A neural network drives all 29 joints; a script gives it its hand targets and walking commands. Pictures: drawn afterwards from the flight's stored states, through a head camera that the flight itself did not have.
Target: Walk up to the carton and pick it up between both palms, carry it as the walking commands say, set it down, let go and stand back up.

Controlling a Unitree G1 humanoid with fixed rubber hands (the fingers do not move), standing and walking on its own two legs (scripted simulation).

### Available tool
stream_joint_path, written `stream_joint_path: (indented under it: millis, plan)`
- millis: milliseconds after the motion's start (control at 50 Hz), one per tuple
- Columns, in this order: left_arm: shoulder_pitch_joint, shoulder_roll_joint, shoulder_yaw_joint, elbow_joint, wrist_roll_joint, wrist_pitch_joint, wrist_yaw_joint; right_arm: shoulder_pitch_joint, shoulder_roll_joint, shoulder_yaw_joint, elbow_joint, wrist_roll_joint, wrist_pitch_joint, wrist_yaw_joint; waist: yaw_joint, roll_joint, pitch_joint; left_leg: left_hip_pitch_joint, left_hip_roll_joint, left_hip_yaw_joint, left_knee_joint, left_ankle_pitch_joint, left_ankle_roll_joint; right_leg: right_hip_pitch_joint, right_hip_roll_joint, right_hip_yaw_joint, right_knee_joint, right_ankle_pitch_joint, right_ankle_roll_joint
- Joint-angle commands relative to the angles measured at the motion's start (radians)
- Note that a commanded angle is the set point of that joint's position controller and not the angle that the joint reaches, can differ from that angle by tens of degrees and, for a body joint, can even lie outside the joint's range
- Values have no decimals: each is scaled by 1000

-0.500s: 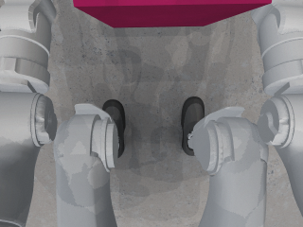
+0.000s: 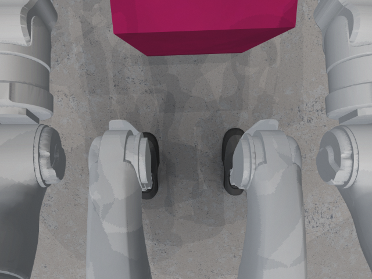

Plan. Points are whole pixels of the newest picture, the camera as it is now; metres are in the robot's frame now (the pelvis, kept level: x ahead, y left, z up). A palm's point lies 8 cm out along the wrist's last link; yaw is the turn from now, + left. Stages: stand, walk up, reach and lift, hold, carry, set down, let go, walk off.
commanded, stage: set down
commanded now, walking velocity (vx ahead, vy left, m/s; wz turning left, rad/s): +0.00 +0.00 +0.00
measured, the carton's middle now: (197, 5) +0.55 -0.01 -0.27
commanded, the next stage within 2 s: let go in 0.96 s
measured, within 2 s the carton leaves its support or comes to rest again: neither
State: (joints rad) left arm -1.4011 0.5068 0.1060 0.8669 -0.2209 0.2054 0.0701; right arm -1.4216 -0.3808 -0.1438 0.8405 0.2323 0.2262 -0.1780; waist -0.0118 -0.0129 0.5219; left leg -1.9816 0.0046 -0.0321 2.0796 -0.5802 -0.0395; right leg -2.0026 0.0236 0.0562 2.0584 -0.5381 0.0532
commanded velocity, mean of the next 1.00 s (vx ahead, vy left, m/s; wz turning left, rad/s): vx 0.00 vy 0.00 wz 0.00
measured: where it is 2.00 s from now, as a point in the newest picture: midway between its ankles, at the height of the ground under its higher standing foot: (190, 175)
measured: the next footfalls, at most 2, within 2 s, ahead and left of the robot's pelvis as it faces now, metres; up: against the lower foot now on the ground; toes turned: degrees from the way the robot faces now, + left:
none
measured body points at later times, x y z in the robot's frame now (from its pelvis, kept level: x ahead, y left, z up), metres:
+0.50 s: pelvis +0.00 +0.00 +0.13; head +0.36 +0.00 +0.38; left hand +0.57 +0.23 +0.01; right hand +0.57 -0.20 +0.01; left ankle +0.12 +0.13 -0.38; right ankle +0.13 -0.13 -0.38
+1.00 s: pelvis +0.03 +0.00 +0.23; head +0.35 +0.00 +0.54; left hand +0.57 +0.24 +0.13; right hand +0.56 -0.20 +0.13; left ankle +0.12 +0.13 -0.38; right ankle +0.13 -0.13 -0.38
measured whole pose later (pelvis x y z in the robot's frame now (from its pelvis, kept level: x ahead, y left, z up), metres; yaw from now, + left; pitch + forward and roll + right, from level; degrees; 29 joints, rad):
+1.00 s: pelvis +0.03 +0.00 +0.23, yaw +0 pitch +30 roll +0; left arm -1.20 0.47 0.19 0.81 -0.12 0.30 -0.05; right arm -1.19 -0.33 -0.17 0.73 0.15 0.33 -0.09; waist -0.01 0.00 0.30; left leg -1.37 0.01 -0.03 1.18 -0.34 -0.03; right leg -1.37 0.00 0.03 1.16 -0.32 0.03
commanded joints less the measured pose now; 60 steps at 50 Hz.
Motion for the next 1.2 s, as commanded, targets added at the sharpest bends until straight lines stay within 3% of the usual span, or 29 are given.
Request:
stream_joint_path:
  millis: [0, 40, 100, 140, 160, 180, 200, 220, 320, 380, 420, 480, 500, 580, 640, 700, 760, 780, 800, 860, 880, 920, 940, 960, 1040, 1100, 1140, 1160, 1180]
  plan:
    - [-243, 208, 60, -251, 27, 11, -12, -146, -153, -64, -263, -18, 4, -3, 29, 60, -2027, 737, -56, 115, -279, 322, 25, 788, 38, -175, -245, 269, -23]
    - [-262, 216, 68, -255, 21, 34, -11, -158, -171, -76, -282, -28, 25, -4, 19, 49, -2026, 742, -54, 104, -315, 299, 28, 807, 38, -167, -280, 249, -26]
    - [-252, 228, 81, -371, 15, 52, -23, -139, -186, -97, -369, -33, 48, -1, 4, 69, -2151, 828, -65, 103, -354, 360, 24, 873, 46, -162, -322, 314, -31]
    - [-218, 245, 91, -366, 23, 74, -26, -122, -180, -98, -408, -33, 68, 3, 25, 69, -2174, 850, -66, 97, -390, 393, 25, 891, 52, -162, -347, 337, -27]
    - [-213, 235, 82, -356, 18, 86, -32, -97, -187, -109, -370, -47, 81, 7, 4, 79, -2150, 857, -67, 94, -402, 374, 19, 862, 52, -165, -362, 317, -28]
    - [-209, 237, 98, -375, 33, 89, -32, -97, -181, -113, -399, -43, 87, 9, 21, 84, -2169, 869, -73, 97, -416, 388, 19, 881, 55, -157, -381, 324, -30]
    - [-253, 245, 97, -425, 22, 96, -33, -104, -184, -116, -409, -40, 94, 9, 1, 89, -2182, 874, -71, 99, -438, 375, 19, 899, 54, -154, -404, 323, -30]
    - [-231, 253, 101, -429, 27, 101, -34, -81, -173, -113, -389, -35, 105, 12, 10, 93, -2203, 915, -71, 94, -454, 385, 16, 897, 55, -159, -414, 325, -30]
    - [-192, 248, 99, -449, 19, 145, -40, -80, -215, -136, -468, -47, 141, 13, -12, 84, -2289, 1025, -77, 89, -541, 426, 15, 980, 63, -166, -504, 350, -30]
    - [-156, 247, 109, -407, 30, 150, -49, -64, -176, -116, -438, -44, 151, 20, 15, 72, -2244, 1023, -78, 87, -597, 446, 20, 1015, 64, -153, -549, 374, -23]
    - [-161, 243, 107, -446, 22, 149, -50, -52, -177, -122, -462, -45, 151, 25, -2, 74, -2270, 1067, -83, 91, -625, 467, 16, 1042, 65, -150, -590, 394, -25]
    - [-165, 263, 124, -428, 30, 153, -55, -63, -188, -117, -462, -53, 157, 23, 19, 60, -2254, 1073, -82, 98, -670, 474, 14, 1102, 63, -142, -632, 411, -20]
    - [-159, 253, 113, -420, 19, 154, -58, -70, -185, -123, -465, -56, 160, 26, 5, 44, -2260, 1100, -82, 90, -697, 475, 19, 1126, 65, -141, -657, 408, -19]
    - [-188, 265, 116, -455, 10, 164, -63, -71, -188, -113, -491, -42, 177, 25, 13, 57, -2307, 1190, -87, 90, -770, 492, 15, 1207, 62, -123, -739, 424, -18]
    - [-157, 267, 122, -401, 25, 165, -71, -54, -170, -105, -425, -55, 183, 32, 28, 48, -2209, 1178, -82, 92, -840, 458, 19, 1236, 61, -113, -797, 394, -16]
    - [-184, 248, 103, -386, 30, 155, -81, -61, -182, -140, -409, -79, 170, 36, -11, 65, -2185, 1226, -76, 78, -898, 451, 12, 1254, 54, -109, -858, 400, -18]
    - [-181, 251, 122, -365, 50, 150, -83, -52, -164, -123, -398, -78, 170, 45, 21, 57, -2201, 1305, -76, 77, -959, 471, 15, 1315, 57, -99, -923, 395, -13]
    - [-159, 240, 102, -338, 47, 153, -87, -50, -177, -132, -385, -86, 167, 48, 10, 69, -2199, 1329, -76, 72, -976, 479, 12, 1324, 58, -105, -934, 404, -14]
    - [-146, 212, 113, -263, 60, 148, -95, -11, -148, -132, -276, -98, 165, 56, 6, 64, -2048, 1253, -70, 72, -989, 424, 12, 1259, 51, -102, -950, 351, -14]
    - [-108, 155, 128, -146, 87, 99, -121, 38, -107, -151, -172, -130, 115, 78, -11, 69, -1856, 1196, -60, 54, -1026, 423, 17, 1187, 45, -102, -979, 358, -18]
    - [-87, 138, 128, -123, 97, 78, -130, 30, -98, -151, -191, -133, 90, 86, 1, 74, -1813, 1198, -62, 59, -1031, 438, 19, 1166, 44, -100, -993, 363, -17]
    - [-76, 111, 136, -141, 112, 37, -138, 62, -69, -151, -188, -171, 50, 94, -14, 35, -1799, 1191, -55, 49, -1043, 459, 21, 1184, 42, -100, -1006, 385, -15]
    - [-55, 91, 126, -114, 115, 31, -141, 88, -70, -164, -162, -188, 42, 98, -26, 45, -1773, 1197, -55, 44, -1052, 465, 16, 1179, 41, -106, -1017, 388, -17]
    - [-38, 94, 129, -140, 129, 19, -144, 102, -49, -149, -189, -185, 29, 103, -9, 55, -1760, 1211, -57, 45, -1065, 491, 19, 1181, 42, -102, -1028, 407, -16]
    - [193, 31, 167, -151, 194, -14, -126, 330, -64, -154, -195, -261, -11, 124, -11, 56, -1708, 1259, -63, 32, -1095, 588, 2, 1207, 51, -95, -1062, 481, -19]
    - [325, 21, 166, -270, 234, -33, -119, 460, -10, -112, -268, -258, -27, 143, 12, 70, -1689, 1335, -69, 41, -1131, 661, 6, 1247, 55, -86, -1095, 540, -16]
    - [362, -13, 146, -302, 235, -45, -113, 477, -13, -101, -282, -263, -40, 157, 2, 84, -1578, 1344, -64, 47, -1163, 673, 7, 1212, 52, -85, -1122, 549, -17]
    - [386, -39, 143, -316, 227, -52, -112, 492, -36, -100, -284, -280, -49, 165, -7, 56, -1524, 1324, -60, 44, -1177, 682, 6, 1195, 51, -87, -1137, 555, -18]
    - [430, -34, 145, -350, 238, -63, -118, 536, -1, -83, -305, -267, -56, 172, 7, 68, -1512, 1335, -59, 47, -1191, 691, 12, 1225, 45, -76, -1156, 571, -21]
